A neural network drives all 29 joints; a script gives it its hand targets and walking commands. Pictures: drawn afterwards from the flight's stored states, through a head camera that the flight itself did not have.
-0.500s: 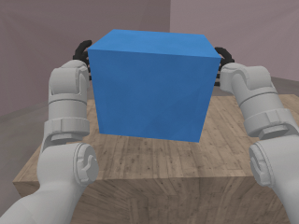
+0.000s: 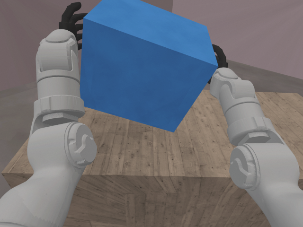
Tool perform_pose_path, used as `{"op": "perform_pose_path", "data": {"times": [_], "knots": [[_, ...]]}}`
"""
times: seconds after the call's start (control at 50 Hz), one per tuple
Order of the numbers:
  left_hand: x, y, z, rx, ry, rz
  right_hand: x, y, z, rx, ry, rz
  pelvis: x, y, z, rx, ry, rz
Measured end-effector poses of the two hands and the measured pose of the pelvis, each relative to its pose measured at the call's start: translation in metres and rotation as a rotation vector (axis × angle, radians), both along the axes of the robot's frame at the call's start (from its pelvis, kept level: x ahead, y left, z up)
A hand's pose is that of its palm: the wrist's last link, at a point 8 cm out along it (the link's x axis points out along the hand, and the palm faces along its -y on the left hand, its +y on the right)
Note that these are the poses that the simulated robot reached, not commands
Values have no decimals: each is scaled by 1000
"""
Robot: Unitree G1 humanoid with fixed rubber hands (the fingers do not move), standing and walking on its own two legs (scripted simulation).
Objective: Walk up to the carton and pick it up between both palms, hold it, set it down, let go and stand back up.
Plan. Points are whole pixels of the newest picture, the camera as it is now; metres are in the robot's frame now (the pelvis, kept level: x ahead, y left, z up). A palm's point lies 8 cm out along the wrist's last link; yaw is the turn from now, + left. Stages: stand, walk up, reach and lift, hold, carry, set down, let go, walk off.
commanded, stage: set down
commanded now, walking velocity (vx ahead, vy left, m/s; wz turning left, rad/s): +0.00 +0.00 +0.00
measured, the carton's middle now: (144, 64) +0.45 +0.04 +0.30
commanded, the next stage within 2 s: none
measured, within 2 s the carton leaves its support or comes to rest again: neither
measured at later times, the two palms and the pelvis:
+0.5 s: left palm (74, 64) +0.39 +0.20 +0.32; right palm (217, 89) +0.38 -0.15 +0.27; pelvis +0.00 +0.00 +0.00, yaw +0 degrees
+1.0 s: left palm (83, 72) +0.44 +0.20 +0.28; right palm (208, 98) +0.41 -0.14 +0.22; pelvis +0.01 +0.01 +0.00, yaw +0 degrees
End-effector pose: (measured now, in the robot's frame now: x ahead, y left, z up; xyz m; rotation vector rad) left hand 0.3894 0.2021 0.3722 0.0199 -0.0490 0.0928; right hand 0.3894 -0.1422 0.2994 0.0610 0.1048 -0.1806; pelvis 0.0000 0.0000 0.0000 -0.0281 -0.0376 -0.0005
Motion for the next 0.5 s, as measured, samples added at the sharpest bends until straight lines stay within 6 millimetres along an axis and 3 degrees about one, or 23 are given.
{"op": "perform_pose_path", "data": {"times": [0.1, 0.18, 0.32, 0.5], "knots": [[29, 4, -39, 15, 68, -9, 19, 1, -23, -30, 25, -28, 5, 1, 0, -1, 6, 0], [35, 0, -60, 59, 60, -2, 21, -2, -29, -58, -27, -52, 13, 2, 2, -3, 14, 0], [24, -5, -61, 70, 45, 0, 12, -8, -31, -47, -44, -55, 16, 1, 1, -1, -18, 0], [-2, 0, -57, 87, 46, -9, -12, -4, -33, -18, -49, -50, -3, 3, 0, -3, -65, 1]]}}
